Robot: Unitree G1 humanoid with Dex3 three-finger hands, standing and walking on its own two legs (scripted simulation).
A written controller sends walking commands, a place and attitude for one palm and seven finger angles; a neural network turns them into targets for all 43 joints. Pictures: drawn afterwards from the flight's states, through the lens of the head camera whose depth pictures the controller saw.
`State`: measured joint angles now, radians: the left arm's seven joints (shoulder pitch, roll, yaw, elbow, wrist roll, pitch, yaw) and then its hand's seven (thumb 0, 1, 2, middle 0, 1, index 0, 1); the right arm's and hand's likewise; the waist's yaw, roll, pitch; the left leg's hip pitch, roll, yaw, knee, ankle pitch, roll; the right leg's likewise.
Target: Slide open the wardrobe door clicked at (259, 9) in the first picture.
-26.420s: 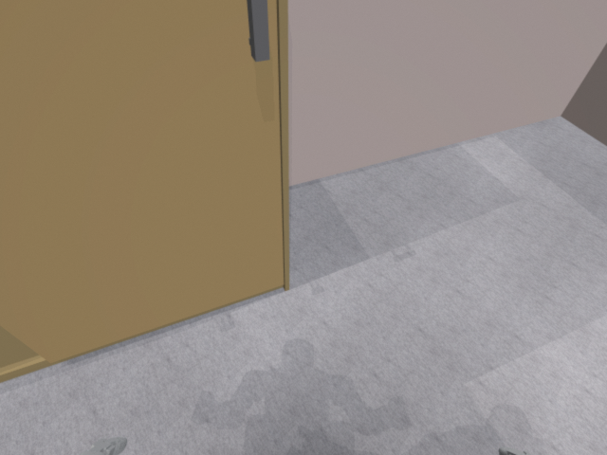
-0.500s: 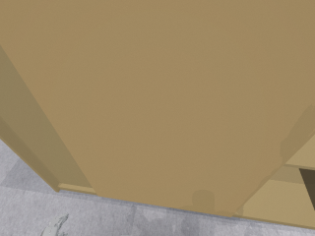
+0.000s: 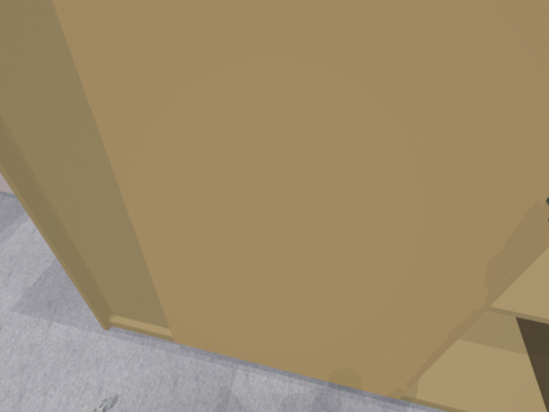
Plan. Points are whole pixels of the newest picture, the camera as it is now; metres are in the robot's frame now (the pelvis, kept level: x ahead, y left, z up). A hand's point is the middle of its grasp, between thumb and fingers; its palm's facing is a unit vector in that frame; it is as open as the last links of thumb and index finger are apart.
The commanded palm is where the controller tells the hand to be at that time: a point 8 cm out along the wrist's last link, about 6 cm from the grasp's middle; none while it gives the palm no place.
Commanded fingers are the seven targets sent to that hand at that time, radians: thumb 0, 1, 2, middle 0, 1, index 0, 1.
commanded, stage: stop walking and hold the door there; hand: right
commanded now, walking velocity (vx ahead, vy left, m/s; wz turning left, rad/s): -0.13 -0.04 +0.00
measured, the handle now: out of the picture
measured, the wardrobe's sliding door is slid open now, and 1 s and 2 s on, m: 0.49 0.49 0.49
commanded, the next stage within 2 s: loosen the grip on the handle in 1.72 s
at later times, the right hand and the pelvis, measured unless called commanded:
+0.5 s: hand out of the picture +0.34 -0.34 +0.21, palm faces +0.53 +0.81 -0.25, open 6.0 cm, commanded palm +0.30 -0.37 +0.15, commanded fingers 0.00 -0.90 -0.90 0.45 1.40 0.45 1.40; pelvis -0.02 -0.02 +0.00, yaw +0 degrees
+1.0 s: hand out of the picture +0.34 -0.35 +0.21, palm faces +0.39 +0.90 -0.20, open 6.1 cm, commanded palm +0.30 -0.38 +0.15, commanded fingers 0.00 -0.90 -0.90 0.45 1.40 0.45 1.40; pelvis -0.07 -0.10 -0.01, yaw -4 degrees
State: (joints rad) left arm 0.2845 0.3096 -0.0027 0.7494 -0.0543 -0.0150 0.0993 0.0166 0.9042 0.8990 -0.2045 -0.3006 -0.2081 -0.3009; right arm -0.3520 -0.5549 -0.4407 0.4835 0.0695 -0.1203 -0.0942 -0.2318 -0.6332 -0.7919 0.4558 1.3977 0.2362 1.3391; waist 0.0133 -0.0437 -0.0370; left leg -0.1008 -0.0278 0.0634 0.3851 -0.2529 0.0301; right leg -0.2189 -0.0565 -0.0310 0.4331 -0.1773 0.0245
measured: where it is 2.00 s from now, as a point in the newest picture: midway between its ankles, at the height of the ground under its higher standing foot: outside the picture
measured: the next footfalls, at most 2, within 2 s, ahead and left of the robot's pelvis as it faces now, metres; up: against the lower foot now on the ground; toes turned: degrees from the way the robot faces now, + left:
right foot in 0.88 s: +0.01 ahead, -0.23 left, +0.00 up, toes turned -9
left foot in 1.16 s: -0.07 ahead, +0.03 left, +0.00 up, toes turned +1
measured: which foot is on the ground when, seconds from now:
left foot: down 0.00-0.96, up 0.98-1.00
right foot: down 0.00-0.60, up 0.62-0.86, down 0.88-1.00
